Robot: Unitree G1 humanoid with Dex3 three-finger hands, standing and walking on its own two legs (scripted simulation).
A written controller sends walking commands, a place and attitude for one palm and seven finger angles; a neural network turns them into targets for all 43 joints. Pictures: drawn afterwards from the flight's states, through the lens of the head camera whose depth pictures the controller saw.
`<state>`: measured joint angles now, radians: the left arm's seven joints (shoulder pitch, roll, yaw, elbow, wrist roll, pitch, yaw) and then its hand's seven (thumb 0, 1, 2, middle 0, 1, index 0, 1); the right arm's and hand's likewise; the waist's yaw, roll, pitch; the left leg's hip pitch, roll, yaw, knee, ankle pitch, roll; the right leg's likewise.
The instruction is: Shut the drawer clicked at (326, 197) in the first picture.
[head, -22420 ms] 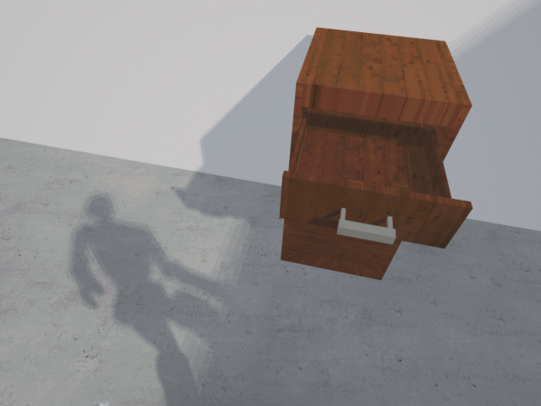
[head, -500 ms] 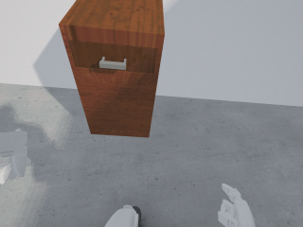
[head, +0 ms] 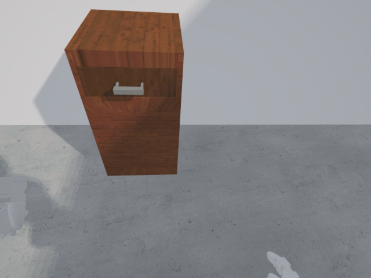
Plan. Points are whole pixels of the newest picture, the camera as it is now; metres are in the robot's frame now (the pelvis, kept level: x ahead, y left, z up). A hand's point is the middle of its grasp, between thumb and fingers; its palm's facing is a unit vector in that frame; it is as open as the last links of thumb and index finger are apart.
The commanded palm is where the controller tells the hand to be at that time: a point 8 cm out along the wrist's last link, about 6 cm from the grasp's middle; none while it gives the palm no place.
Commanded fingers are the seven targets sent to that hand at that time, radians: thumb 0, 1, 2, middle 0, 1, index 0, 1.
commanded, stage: stop stepping back and stand still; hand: left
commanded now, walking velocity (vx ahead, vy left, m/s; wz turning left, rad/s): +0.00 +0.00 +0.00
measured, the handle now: (129, 87) +0.84 +0.27 -0.07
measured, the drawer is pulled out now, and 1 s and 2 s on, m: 0.00 0.00 0.00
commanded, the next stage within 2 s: let the arm hang, fingers relaxed in 0.22 s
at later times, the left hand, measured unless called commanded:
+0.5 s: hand (81, 265) +0.17 +0.23 -0.09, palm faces +0.07 -0.93 -0.35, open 3.1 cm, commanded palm none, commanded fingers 0.00 0.90 0.90 -1.00 -1.17 -1.00 -1.17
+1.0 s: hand out of the picture -0.12 +0.20 -0.17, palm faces +0.07 -0.97 -0.22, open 6.3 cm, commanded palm none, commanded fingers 0.00 0.90 0.90 -0.20 -0.30 -0.20 -0.30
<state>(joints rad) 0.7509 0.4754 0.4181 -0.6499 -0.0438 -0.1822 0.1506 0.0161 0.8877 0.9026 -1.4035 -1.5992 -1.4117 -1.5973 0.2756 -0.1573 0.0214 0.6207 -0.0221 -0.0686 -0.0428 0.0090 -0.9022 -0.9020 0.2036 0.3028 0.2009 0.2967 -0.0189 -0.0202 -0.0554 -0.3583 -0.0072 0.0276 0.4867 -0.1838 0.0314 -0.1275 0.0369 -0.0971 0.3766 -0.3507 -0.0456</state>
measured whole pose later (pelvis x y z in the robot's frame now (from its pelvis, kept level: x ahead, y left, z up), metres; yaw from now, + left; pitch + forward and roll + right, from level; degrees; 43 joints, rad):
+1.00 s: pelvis -0.02 +0.03 +0.00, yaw +2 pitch -2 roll -1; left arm 0.44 0.17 0.00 1.15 0.01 0.02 0.03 0.01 0.91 0.90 -0.38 -0.51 -0.38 -0.51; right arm 0.29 -0.14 -0.01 1.10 -0.02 0.03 -0.03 0.00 -0.91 -0.90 0.20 0.30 0.20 0.30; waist 0.01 0.03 0.05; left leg -0.28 -0.04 0.04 0.42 -0.11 0.06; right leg -0.10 -0.03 -0.11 0.43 -0.29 0.00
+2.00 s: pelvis +0.01 -0.01 +0.00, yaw +1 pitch -3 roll +0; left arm 0.36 0.08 0.00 1.16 0.01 -0.01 0.05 0.01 0.91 0.90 -0.19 -0.30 -0.20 -0.30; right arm 0.30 -0.09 -0.02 1.16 -0.02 0.01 -0.05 0.01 -0.92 -0.90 0.20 0.30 0.19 0.30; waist 0.00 0.01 0.06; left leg -0.25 0.00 0.03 0.47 -0.18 0.02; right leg -0.05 0.01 -0.11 0.43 -0.34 -0.04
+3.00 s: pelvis +0.02 -0.01 +0.00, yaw +1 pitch -3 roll +0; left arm 0.36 0.09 0.00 1.15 0.00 -0.01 0.05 0.01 0.91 0.90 -0.20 -0.30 -0.20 -0.30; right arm 0.30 -0.09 -0.01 1.17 -0.01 0.00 -0.05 0.00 -0.91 -0.90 0.20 0.30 0.19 0.30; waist 0.00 0.00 0.07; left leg -0.22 0.01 0.04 0.46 -0.19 0.00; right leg -0.02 0.02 -0.10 0.40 -0.34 -0.05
